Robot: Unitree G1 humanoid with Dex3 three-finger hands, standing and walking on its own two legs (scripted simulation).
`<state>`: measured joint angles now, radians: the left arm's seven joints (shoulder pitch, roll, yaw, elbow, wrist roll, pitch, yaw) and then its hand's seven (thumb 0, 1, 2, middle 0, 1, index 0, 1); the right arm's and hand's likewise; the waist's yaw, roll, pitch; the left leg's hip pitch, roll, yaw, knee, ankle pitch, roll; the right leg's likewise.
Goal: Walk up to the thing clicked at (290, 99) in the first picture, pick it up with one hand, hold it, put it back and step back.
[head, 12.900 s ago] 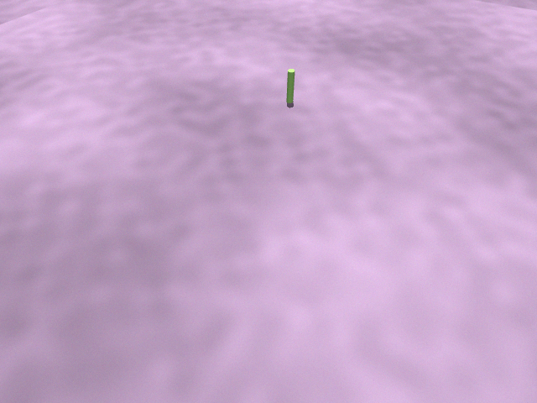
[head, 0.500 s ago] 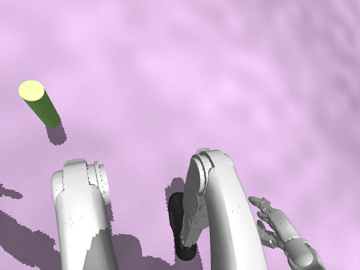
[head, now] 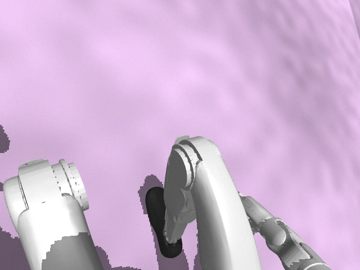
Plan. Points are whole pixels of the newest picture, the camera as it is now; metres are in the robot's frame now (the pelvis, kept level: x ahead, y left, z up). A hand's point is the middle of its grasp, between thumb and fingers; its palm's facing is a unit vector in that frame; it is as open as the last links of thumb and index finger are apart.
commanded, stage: close in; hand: left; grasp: from the side
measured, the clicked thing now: out of the picture +0.45 +0.31 -0.18
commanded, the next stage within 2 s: rest palm in 0.46 s
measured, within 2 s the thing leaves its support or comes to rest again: leaves its support in 1.70 s
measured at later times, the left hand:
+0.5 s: hand out of the picture +0.41 +0.30 -0.16, palm faces +0.30 -0.95 +0.04, open 17.6 cm
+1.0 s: hand out of the picture +0.43 +0.29 -0.16, palm faces +0.32 -0.95 +0.02, open 12.7 cm
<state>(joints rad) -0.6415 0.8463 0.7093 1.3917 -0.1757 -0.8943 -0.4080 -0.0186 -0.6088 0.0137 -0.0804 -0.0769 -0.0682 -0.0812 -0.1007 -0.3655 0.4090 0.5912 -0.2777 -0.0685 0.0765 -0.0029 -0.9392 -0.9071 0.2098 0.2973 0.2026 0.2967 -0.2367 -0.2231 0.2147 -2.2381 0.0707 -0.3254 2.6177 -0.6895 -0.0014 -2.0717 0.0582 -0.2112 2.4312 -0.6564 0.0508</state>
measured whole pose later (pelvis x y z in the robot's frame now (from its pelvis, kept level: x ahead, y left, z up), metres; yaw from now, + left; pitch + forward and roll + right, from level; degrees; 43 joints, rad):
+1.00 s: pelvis +0.00 +0.00 -0.01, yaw -2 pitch +12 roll -16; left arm -0.66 0.84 0.52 1.43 -0.13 -1.06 -0.13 -0.01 -0.07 0.42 -0.40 -0.37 -0.38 -0.38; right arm -0.16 -0.37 0.50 0.56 -0.35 0.01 0.12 -0.01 -0.89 -0.90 0.21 0.30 0.20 0.30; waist -0.25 -0.28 0.29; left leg -2.23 0.06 -0.39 2.66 -0.70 -0.01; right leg -2.05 0.08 -0.25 2.44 -0.64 0.06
